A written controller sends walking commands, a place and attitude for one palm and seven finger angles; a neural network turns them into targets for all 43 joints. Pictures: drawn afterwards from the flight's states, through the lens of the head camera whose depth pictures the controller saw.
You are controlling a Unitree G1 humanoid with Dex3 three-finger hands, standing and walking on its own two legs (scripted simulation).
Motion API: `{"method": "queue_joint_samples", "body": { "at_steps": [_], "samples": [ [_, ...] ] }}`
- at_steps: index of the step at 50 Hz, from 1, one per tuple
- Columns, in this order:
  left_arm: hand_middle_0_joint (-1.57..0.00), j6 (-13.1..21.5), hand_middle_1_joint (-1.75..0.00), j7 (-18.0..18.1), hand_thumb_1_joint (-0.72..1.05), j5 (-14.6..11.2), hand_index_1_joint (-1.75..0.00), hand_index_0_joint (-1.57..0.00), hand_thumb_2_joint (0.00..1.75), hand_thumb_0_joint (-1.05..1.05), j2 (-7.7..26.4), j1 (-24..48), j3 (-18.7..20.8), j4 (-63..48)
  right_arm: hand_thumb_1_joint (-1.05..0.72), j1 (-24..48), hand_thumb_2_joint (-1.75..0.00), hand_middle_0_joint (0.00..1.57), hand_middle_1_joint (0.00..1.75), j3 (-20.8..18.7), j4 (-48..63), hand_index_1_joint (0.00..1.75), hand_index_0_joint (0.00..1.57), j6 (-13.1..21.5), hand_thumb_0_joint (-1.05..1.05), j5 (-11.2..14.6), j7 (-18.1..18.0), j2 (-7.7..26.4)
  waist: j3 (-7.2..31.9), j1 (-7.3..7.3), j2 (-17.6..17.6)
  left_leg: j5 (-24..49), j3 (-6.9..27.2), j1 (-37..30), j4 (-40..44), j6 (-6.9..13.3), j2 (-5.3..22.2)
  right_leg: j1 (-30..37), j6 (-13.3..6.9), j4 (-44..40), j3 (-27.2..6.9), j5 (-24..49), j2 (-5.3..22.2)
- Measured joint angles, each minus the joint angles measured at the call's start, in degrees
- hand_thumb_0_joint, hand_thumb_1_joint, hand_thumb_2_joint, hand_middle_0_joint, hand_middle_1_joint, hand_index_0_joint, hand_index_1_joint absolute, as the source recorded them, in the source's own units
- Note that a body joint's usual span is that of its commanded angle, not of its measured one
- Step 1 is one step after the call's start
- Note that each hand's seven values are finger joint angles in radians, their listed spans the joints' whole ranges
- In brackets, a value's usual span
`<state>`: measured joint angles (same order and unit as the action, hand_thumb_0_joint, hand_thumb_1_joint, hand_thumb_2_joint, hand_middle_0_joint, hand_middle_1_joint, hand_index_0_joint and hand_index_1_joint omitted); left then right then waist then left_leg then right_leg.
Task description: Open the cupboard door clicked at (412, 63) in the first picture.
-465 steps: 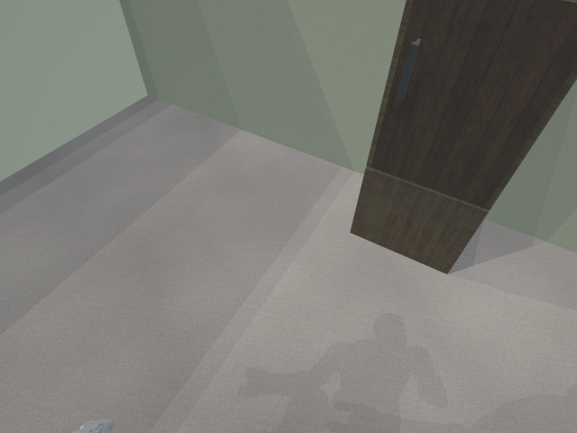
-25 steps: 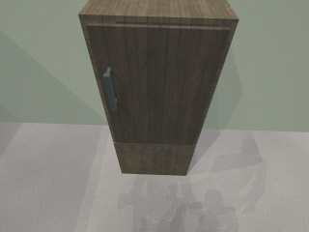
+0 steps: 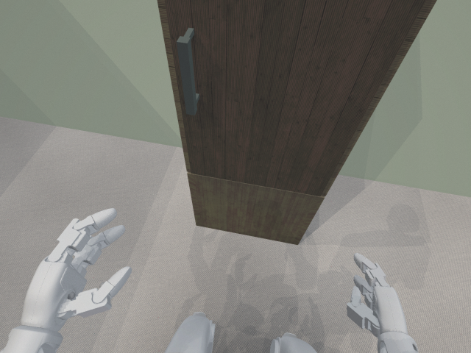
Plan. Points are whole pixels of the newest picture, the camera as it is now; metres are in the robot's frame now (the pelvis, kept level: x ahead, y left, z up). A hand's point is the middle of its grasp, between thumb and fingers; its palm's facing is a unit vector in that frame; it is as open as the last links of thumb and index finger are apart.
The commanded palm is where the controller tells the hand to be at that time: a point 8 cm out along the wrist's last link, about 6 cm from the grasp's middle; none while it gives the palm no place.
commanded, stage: raise the hand with hooked fingers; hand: left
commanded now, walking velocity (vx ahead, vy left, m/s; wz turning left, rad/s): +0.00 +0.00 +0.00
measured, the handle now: (190, 74) +0.58 +0.17 +0.12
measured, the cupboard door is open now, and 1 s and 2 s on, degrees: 0 0 0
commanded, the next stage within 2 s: move the hooked fingers beside the handle in 1.54 s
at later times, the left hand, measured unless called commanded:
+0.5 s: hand (84, 235) +0.25 +0.25 +0.09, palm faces -0.06 -1.00 -0.05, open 12.4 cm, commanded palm +0.23 +0.31 +0.10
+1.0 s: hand (50, 186) +0.29 +0.30 +0.13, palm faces -0.04 -1.00 -0.04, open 14.0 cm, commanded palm +0.27 +0.35 +0.14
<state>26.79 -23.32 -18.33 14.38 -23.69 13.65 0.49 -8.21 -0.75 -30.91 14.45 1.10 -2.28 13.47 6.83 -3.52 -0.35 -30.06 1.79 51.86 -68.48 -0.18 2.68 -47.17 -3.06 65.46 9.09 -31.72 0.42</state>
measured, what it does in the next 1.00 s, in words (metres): rises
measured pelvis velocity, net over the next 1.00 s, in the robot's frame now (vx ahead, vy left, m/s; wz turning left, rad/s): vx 0.01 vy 0.04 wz -0.02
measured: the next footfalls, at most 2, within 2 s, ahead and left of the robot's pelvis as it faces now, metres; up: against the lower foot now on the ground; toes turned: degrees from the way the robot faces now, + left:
none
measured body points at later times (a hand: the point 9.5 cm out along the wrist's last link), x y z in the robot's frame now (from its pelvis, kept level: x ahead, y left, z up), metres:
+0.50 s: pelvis +0.00 +0.02 +0.03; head +0.05 +0.04 +0.48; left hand +0.24 +0.31 +0.09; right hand +0.15 -0.24 -0.04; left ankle +0.03 +0.12 -0.65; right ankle +0.01 -0.09 -0.65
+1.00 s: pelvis +0.01 +0.04 +0.05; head +0.05 +0.05 +0.50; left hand +0.29 +0.36 +0.14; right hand +0.17 -0.20 -0.02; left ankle +0.03 +0.12 -0.65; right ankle +0.01 -0.09 -0.65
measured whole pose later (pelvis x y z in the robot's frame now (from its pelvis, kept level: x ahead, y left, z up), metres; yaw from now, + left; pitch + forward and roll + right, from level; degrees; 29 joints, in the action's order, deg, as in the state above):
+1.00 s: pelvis +0.01 +0.04 +0.05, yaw -1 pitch +8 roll -3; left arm 12.1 -29.7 -20.6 25.1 1.0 22.8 19.4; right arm -15.6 3.7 -31.5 12.0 2.6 -4.2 15.2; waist 4.5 -0.7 -1.1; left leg -23.3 -1.9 36.5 -51.3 3.1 0.9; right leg -32.4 0.4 47.2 5.7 -23.0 1.3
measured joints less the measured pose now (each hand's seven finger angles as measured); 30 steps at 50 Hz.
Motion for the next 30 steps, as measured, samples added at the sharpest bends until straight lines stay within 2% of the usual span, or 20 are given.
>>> {"method": "queue_joint_samples", "body": {
  "at_steps": [4, 8, 12, 16, 21, 30],
  "samples": [
    [-0.23, -4.7, -0.66, -2.9, 0.35, -1.2, -0.65, -0.24, 0.67, 0.01, 2.4, 4.9, 1.3, 2.4, -0.9, -1.5, -0.9, 0.2, 0.3, 2.1, -1.7, 0.3, 0.2, -1.3, 0.02, 0.6, -0.3, -1.9, -0.4, 1.19, -1.1, 1.0, 0.0, -0.2, 1.4, -0.1, 0.2, 0.3, 0.0, -1.7, 0.0, 1.2, -0.3],
    [-0.24, -8.7, -0.72, -3.2, 0.26, -2.6, -0.71, -0.24, 0.63, 0.01, 4.1, 6.5, 3.2, 4.8, -0.9, -4.6, -0.9, 0.2, 0.3, 2.8, -2.0, 0.3, 0.2, -2.1, 0.02, 0.8, -0.5, -2.4, -0.5, 2.84, -1.7, 2.3, -1.1, -2.3, 4.5, 0.3, 0.3, 1.8, 0.4, -4.5, -1.0, 2.7, -0.5],
    [-0.25, -8.0, -0.78, -1.9, 0.17, -3.4, -0.77, -0.25, 0.59, 0.01, 4.1, 6.0, 4.6, 5.6, -0.9, -7.6, -0.9, 0.2, 0.3, 2.1, -2.4, 0.3, 0.2, -1.6, 0.02, 0.8, -0.6, -1.1, -0.2, 3.84, -1.8, 3.3, -2.2, -4.4, 7.3, 0.7, 0.2, 3.3, 0.9, -6.9, -2.1, 4.0, -0.4],
    [-0.25, -6.4, -0.84, -1.6, 0.07, -3.3, -0.83, -0.26, 0.55, 0.01, 4.1, 6.7, 4.6, 7.0, -0.9, -9.2, -0.9, 0.2, 0.3, 1.1, -2.8, 0.3, 0.2, -1.0, 0.02, 1.0, -0.7, 1.1, -0.2, 4.24, -1.5, 3.8, -2.8, -5.5, 8.6, 1.2, -0.3, 4.2, 1.4, -8.1, -2.6, 4.6, 0.0],
    [-0.26, -6.3, -0.91, -1.7, -0.04, -2.6, -0.91, -0.26, 0.5, 0.0, 4.6, 8.0, 4.2, 8.1, -0.9, -9.4, -0.9, 0.2, 0.3, 0.4, -2.4, 0.3, 0.2, -0.5, 0.02, 1.3, -1.1, 2.9, -0.8, 4.44, -0.9, 4.2, -3.2, -7.1, 9.8, 1.8, -0.6, 5.9, 1.9, -9.5, -3.0, 5.2, 0.2],
    [-0.28, -8.1, -1.05, -1.5, -0.25, -2.5, -1.04, -0.28, 0.41, 0.0, 6.3, 11.7, 5.2, 9.0, -0.9, -7.7, -0.9, 0.2, 0.3, 1.8, -0.3, 0.3, 0.2, -0.3, 0.02, 1.4, -1.0, 2.3, -1.2, 4.05, -0.2, 4.9, -3.3, -10.4, 12.3, 2.5, -1.0, 9.6, 2.6, -12.9, -3.1, 6.4, 0.4]
  ]
}}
